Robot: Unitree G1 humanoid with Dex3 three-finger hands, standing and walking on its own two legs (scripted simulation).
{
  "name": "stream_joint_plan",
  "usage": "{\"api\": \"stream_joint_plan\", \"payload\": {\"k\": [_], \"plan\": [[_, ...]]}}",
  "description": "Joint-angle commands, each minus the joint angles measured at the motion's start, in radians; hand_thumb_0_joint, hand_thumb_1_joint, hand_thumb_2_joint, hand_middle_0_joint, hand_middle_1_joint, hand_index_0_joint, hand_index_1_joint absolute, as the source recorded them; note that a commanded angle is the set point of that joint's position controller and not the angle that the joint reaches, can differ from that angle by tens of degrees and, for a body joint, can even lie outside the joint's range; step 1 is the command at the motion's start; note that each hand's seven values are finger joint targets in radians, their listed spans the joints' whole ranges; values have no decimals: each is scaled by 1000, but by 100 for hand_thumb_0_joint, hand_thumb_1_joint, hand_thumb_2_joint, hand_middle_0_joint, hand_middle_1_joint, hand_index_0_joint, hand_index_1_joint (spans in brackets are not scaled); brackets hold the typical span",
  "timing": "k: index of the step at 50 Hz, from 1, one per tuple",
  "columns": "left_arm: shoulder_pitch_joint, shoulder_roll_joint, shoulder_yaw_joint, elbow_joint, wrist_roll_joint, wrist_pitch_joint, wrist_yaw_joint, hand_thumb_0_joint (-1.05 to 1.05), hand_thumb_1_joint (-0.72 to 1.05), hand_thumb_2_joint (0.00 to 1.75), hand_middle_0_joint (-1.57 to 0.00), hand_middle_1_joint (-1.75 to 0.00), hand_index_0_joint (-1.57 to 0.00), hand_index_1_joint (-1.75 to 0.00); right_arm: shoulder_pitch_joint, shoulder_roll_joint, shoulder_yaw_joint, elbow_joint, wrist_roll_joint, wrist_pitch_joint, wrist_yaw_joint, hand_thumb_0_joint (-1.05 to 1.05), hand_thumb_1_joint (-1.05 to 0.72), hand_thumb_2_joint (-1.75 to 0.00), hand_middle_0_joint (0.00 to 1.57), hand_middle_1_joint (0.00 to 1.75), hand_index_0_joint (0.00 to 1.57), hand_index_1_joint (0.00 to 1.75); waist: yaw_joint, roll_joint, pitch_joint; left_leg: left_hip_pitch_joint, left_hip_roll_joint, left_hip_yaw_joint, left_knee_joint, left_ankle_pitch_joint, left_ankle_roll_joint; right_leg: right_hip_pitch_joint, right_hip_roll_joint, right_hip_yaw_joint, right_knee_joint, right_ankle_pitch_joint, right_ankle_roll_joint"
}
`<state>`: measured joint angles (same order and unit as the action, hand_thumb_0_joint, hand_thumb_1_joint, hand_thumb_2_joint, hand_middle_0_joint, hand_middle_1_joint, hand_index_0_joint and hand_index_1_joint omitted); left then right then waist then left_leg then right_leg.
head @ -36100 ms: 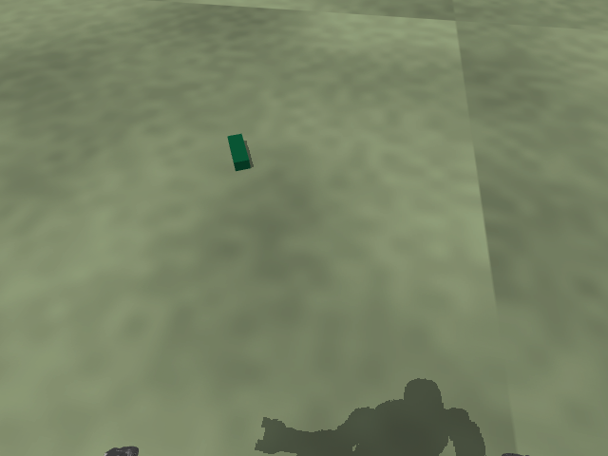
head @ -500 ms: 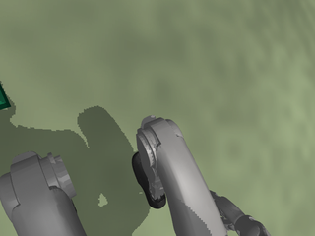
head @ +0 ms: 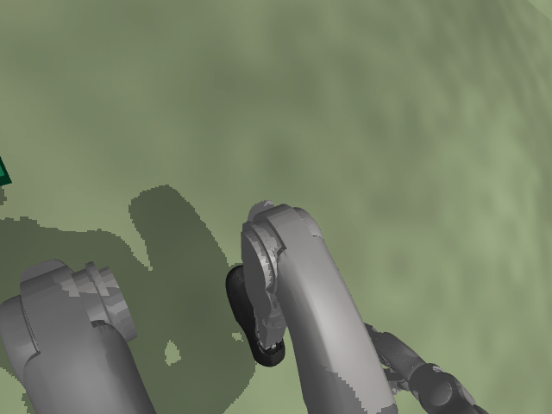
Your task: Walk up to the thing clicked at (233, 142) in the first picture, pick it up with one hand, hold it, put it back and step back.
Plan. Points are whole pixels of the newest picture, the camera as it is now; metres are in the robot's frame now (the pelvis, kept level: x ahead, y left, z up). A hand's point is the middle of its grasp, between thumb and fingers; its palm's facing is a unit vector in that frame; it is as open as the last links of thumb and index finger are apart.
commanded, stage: rest palm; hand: left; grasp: from above
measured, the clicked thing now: out of the picture +0.44 +0.36 -0.27
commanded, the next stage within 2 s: close in 0.34 s
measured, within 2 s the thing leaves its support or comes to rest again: neither
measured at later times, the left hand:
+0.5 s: hand out of the picture +0.42 +0.35 -0.26, palm faces -0.45 -0.19 -0.87, open 14.0 cm
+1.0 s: hand out of the picture +0.42 +0.35 -0.26, palm faces -0.43 -0.19 -0.88, open 12.7 cm
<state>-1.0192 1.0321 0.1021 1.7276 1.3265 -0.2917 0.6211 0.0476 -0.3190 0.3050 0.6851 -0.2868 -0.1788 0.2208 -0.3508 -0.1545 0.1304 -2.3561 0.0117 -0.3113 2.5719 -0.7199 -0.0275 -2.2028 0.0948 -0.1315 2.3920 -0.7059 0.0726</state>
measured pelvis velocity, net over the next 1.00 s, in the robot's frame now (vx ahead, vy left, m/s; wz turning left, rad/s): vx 0.00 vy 0.00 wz -0.01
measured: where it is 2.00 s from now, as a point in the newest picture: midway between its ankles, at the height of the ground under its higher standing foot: (194, 367)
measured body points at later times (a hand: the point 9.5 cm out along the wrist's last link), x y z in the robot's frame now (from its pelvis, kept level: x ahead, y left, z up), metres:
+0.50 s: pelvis +0.00 +0.00 +0.00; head +0.27 +0.15 +0.32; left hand +0.44 +0.36 -0.21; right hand +0.07 -0.25 -0.06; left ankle +0.06 +0.13 -0.27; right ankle +0.11 -0.14 -0.27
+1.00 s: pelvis +0.00 +0.00 +0.00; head +0.27 +0.14 +0.32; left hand +0.44 +0.36 -0.21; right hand +0.08 -0.26 -0.06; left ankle +0.06 +0.13 -0.27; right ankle +0.11 -0.14 -0.27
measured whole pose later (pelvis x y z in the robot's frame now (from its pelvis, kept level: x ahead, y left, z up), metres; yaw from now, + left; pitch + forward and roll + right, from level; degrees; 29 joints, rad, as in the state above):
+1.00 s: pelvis +0.00 +0.00 +0.00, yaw -1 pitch +27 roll -15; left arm -1.03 1.07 0.12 1.74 1.27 -0.26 0.62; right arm 0.04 -0.35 0.33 0.67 -0.29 -0.23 0.23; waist -0.36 -0.17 0.18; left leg -2.35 0.02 -0.32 2.57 -0.72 -0.03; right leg -2.21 0.09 -0.14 2.39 -0.69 0.09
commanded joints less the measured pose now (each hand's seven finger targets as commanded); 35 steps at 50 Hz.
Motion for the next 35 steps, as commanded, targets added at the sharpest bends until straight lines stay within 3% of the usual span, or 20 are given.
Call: {"api": "stream_joint_plan", "payload": {"k": [1,2,3,4,6,7,8,11,13,15,19,22,25,26,27,28,31,32,33,35], "plan": [[-246,206,11,-75,1,28,74,0,-52,97,-6,-102,-6,-102,156,-341,-97,-6,-5,-12,3,0,-90,-90,20,30,20,30,-47,570,-579,529,42,139,-275,245,18,260,26,-160,-170,310,-82],[-252,199,2,-70,-7,35,73,0,-53,98,-6,-101,-6,-101,153,-340,-98,-1,-2,-18,7,0,-90,-90,20,30,20,30,-43,574,-571,526,43,137,-272,242,18,249,23,-160,-166,309,-82],[-235,222,25,-48,-10,45,82,0,-54,98,-6,-102,-6,-103,144,-344,-95,-7,-5,-19,5,0,-90,-90,20,30,20,30,-41,558,-576,526,45,130,-285,228,18,257,27,-163,-175,292,-83],[-252,214,9,-54,-16,47,80,0,-53,98,-6,-102,-6,-102,135,-346,-97,-4,1,-27,7,0,-90,-90,20,30,20,30,-43,564,-550,503,44,132,-279,210,18,231,22,-161,-168,279,-82],[-230,236,31,-16,-16,65,76,0,-52,96,-6,-103,-7,-103,148,-355,-94,-10,-5,-39,15,0,-90,-90,20,30,20,30,-53,554,-535,504,46,127,-283,182,19,238,20,-159,-163,258,-81],[-247,220,16,-41,-23,68,69,0,-53,96,-6,-103,-7,-103,135,-358,-97,-27,-3,-46,19,0,-90,-90,20,30,20,30,-50,542,-535,491,45,129,-275,174,22,231,21,-155,-168,252,-79],[-252,264,54,-58,-35,69,73,0,-52,96,-6,-103,-7,-103,149,-362,-96,-17,-3,-46,15,0,-90,-90,20,30,20,30,-45,539,-577,505,47,122,-284,185,21,260,25,-156,-179,258,-78],[-267,283,68,-73,-45,74,61,0,-53,96,-6,-104,-6,-104,162,-363,-92,-12,-3,-54,17,0,-90,-91,20,30,20,30,-44,583,-613,543,50,120,-276,226,17,282,18,-153,-165,290,-80],[-236,236,41,-38,-57,75,39,0,-52,95,-6,-105,-7,-104,160,-352,-85,-11,-5,-61,22,0,-91,-91,20,30,20,30,-63,554,-564,506,48,125,-259,212,21,274,18,-156,-166,285,-74],[-231,240,36,-40,-63,69,25,0,-52,95,-6,-104,-7,-104,164,-345,-77,-10,-5,-60,20,0,-90,-91,20,30,20,30,-66,550,-565,495,48,127,-258,216,22,295,22,-153,-175,290,-75],[-239,257,35,-108,-81,50,8,0,-51,95,-7,-104,-7,-104,167,-347,-76,-6,-1,-49,12,0,-90,-90,20,30,20,30,-45,574,-610,527,51,123,-262,250,19,324,23,-157,-178,312,-78],[-209,214,5,-88,-82,32,4,0,-50,95,-7,-105,-7,-104,163,-344,-67,-9,-4,-50,18,0,-90,-91,20,30,20,30,-60,570,-579,534,53,116,-255,271,14,313,22,-173,-158,330,-76],[-231,246,17,-125,-80,20,5,0,-42,91,-12,-104,-14,-102,159,-345,-70,-12,2,-46,20,0,-89,-90,20,30,20,30,-48,574,-583,533,53,119,-256,254,15,310,21,-167,-165,316,-76],[-256,279,41,-169,-81,13,14,0,-41,91,-12,-103,-14,-101,162,-353,-74,-5,2,-42,16,0,-89,-90,20,30,20,30,-35,598,-620,549,55,118,-266,260,12,324,22,-167,-170,316,-78],[-200,255,27,-98,-65,19,15,0,-41,91,-12,-103,-14,-101,160,-342,-68,-8,-2,-43,20,0,-89,-90,20,30,20,30,-40,580,-585,536,52,127,-253,260,15,317,21,-164,-167,323,-78],[-212,260,43,-131,-71,14,21,0,-39,89,-13,-101,-15,-99,169,-346,-71,-4,-3,-41,20,0,-89,-90,20,30,20,30,-38,580,-598,538,53,127,-263,265,15,321,25,-167,-175,321,-76],[-221,239,24,-122,-51,17,35,0,-39,89,-12,-103,-14,-101,163,-355,-83,-2,-4,-37,20,0,-89,-90,20,30,20,30,-40,593,-591,535,53,129,-268,273,14,316,28,-165,-177,332,-80],[-191,249,51,-84,-53,24,42,0,-39,88,-12,-103,-14,-101,169,-351,-81,1,-4,-33,19,0,-89,-90,20,30,20,30,-37,572,-598,530,52,125,-268,269,15,321,27,-167,-178,329,-80],[-206,229,23,-68,-49,30,38,0,-38,87,-13,-102,-15,-99,171,-349,-78,-3,-3,-37,24,0,-89,-90,20,30,20,30,-51,552,-556,506,52,125,-260,253,18,292,23,-171,-169,319,-77],[-267,228,13,-128,-55,24,42,0,-36,86,-14,-102,-16,-99,162,-357,-85,-10,-2,-37,18,0,-89,-90,20,30,20,30,-54,555,-579,503,51,127,-264,241,22,295,25,-164,-186,312,-78]]}}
